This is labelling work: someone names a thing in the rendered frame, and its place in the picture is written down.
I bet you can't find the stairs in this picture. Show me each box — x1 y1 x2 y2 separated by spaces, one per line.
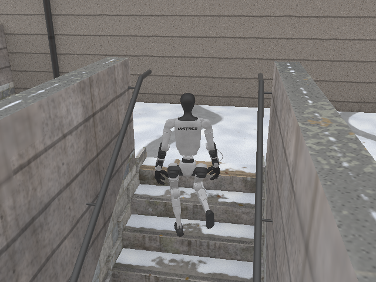
111 169 256 282

